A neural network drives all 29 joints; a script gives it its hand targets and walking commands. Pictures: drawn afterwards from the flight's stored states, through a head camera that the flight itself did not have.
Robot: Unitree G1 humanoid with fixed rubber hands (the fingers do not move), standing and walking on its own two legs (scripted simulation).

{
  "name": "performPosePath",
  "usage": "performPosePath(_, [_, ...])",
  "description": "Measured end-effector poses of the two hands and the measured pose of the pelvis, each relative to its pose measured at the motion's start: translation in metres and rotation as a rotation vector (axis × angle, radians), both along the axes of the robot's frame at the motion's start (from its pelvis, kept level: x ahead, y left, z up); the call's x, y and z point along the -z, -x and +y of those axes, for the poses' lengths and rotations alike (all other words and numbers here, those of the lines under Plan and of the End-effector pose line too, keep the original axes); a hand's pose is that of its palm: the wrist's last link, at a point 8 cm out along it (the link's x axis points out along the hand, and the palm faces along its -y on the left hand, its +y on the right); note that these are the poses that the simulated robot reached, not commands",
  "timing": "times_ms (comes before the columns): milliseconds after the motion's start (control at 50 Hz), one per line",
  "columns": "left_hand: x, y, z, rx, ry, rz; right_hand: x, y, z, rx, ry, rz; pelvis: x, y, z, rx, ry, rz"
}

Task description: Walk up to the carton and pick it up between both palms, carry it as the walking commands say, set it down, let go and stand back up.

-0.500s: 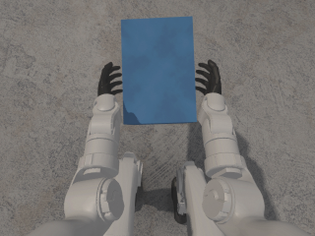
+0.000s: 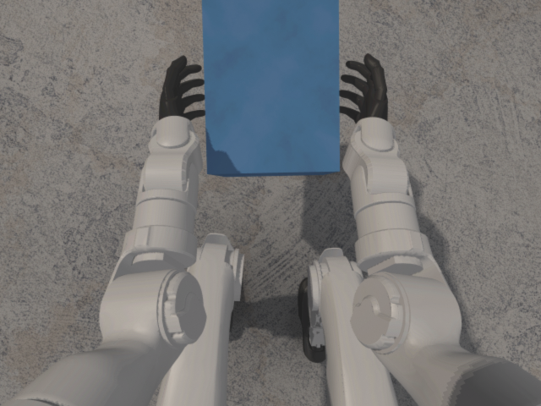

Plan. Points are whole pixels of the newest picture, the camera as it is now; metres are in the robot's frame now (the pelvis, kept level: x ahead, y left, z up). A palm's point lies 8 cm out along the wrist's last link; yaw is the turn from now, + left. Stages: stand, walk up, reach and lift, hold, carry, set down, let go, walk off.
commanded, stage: set down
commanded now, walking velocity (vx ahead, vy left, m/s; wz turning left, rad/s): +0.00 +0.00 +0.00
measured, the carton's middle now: (272, 90) +0.55 +0.05 -0.16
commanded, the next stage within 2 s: none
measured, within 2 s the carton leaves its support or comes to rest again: neither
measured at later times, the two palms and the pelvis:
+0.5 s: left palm (187, 120) +0.49 +0.18 -0.18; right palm (349, 125) +0.51 -0.08 -0.17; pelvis -0.01 +0.00 -0.06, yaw -1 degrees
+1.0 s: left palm (192, 121) +0.52 +0.19 -0.26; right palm (335, 130) +0.53 -0.08 -0.26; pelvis -0.01 +0.00 -0.11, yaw -1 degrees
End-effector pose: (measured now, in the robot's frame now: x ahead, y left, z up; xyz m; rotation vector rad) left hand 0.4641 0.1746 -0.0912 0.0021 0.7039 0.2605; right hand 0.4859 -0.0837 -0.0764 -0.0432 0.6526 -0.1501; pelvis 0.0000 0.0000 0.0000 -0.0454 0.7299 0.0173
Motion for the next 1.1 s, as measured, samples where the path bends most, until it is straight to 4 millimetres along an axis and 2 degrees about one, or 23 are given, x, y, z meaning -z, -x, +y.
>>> performPosePath(460, [0.08, -0.026, 0.005, 0.037, 0.005, 0.015, 0.085, -0.019, 0.001, -0.006, -0.015, 0.026, 0.056, 0.008, 0.0, 0.01, 0.004, 0.03])
performPosePath(920, [0.162, -0.046, 0.012, 0.083, 0.027, 0.036, 0.169, -0.039, 0.001, -0.036, -0.029, 0.062, 0.1, 0.009, 0.0, 0.017, 0.004, 0.004])
performPosePath(1100, [0.183, -0.058, 0.018, 0.113, 0.018, 0.057, 0.198, -0.042, 0.004, -0.058, -0.051, 0.087, 0.115, 0.007, 0.001, 0.023, 0.001, -0.03])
